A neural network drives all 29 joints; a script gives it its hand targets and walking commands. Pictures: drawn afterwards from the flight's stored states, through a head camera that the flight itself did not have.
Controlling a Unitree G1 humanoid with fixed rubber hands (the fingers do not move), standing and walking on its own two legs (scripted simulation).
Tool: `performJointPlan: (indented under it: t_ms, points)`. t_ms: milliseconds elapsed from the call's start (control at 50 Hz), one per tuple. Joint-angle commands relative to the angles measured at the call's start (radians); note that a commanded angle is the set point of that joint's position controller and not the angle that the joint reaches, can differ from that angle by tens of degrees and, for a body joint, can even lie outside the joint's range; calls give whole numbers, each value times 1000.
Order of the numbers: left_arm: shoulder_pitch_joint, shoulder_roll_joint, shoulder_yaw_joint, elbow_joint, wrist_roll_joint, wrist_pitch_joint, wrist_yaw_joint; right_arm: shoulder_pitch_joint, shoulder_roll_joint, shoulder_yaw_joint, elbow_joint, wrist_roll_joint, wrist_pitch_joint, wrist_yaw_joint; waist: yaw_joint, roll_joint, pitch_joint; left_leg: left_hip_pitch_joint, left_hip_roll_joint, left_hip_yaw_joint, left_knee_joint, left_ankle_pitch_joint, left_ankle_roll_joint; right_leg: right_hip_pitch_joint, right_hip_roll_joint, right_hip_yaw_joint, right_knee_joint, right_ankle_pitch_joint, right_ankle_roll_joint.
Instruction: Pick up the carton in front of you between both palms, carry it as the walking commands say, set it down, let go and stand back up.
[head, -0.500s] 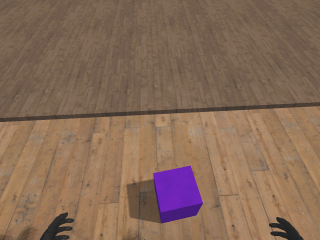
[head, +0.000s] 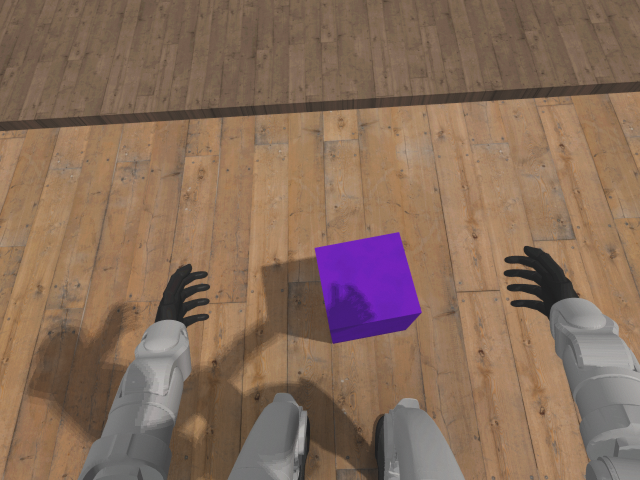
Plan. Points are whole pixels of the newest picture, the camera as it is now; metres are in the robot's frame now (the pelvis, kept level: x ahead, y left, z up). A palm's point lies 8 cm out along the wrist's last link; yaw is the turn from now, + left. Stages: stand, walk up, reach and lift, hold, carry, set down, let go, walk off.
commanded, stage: reach and lift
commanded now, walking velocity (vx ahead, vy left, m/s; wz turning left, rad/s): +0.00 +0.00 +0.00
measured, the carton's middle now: (363, 292) +0.47 -0.04 -0.58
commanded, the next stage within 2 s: none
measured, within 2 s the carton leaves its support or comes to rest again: neither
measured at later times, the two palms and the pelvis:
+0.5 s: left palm (253, 241) +0.44 +0.16 -0.15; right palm (491, 200) +0.52 -0.22 -0.14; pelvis -0.05 -0.02 -0.05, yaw +0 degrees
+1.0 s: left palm (275, 280) +0.44 +0.16 -0.37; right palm (454, 261) +0.49 -0.22 -0.37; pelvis -0.06 +0.00 -0.20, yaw +3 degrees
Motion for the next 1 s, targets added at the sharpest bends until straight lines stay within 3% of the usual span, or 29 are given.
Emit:
performJointPlan:
  t_ms: [0, 160, 300, 380, 480, 600, 680, 740, 800, 900, 980]
  points:
    - [-229, 81, 50, -80, -11, -13, 30, -302, -173, -38, -34, 11, -15, 7, 5, -61, -577, 60, -51, 24, -50, 358, -39, 279, 39, 39, -47, 443, 14]
    - [-633, 39, 139, -32, 1, 26, 81, -783, -222, -37, 122, 5, 9, 24, 44, -109, -734, -82, -50, 72, -32, 104, -37, 192, 38, 41, -74, 147, 19]
    - [-897, -16, 236, 22, 48, 29, 96, -1104, -238, -55, 255, -40, 9, 39, 68, -141, -837, -163, -67, 101, 17, 80, -45, 99, 44, 51, -59, 61, 18]
    - [-971, -53, 300, 13, 95, 14, 95, -1214, -237, -87, 291, -91, -7, 46, 73, -155, -910, -188, -78, 111, 34, 131, -48, 96, 54, 46, -24, 156, 14]
    - [-942, -88, 349, -54, 146, -16, 79, -1224, -206, -124, 252, -143, -27, 39, 70, -183, -1056, -219, -96, 120, 41, 287, -51, 230, 65, 57, 29, 443, 16]
    - [-841, -134, 382, -40, 190, -96, 38, -1128, -87, -161, 228, -172, -78, 28, 60, -202, -998, -490, -105, 111, 95, 372, -56, 227, 40, 109, 131, 756, 21]
    - [-803, -143, 389, 3, 197, -144, 25, -1048, -59, -190, 238, -190, -107, 9, 30, -164, -983, -659, -107, 99, 193, 369, -69, 107, 29, 126, 241, 823, 19]
    - [-817, -136, 368, 30, 171, -168, 33, -1031, -70, -192, 236, -181, -125, -12, 6, -134, -997, -717, -112, 95, 301, 356, -77, -66, 36, 112, 333, 742, 22]
    - [-849, -117, 334, 47, 129, -174, 50, -1059, -107, -151, 225, -126, -139, -29, 5, -119, -1035, -718, -115, 89, 409, 368, -82, -215, 44, 91, 426, 652, 21]
    - [-910, -73, 247, 63, 39, -163, 92, -1161, -204, -40, 201, -8, -144, -39, 16, -145, -1172, -630, -109, 80, 583, 384, -85, -352, 49, 47, 597, 530, 26]
    - [-1018, -36, 185, 51, -38, -138, 123, -1277, -277, 42, 205, 71, -130, -41, 25, -172, -1193, -613, -99, 91, 699, 283, -77, -436, 39, 24, 700, 357, 24]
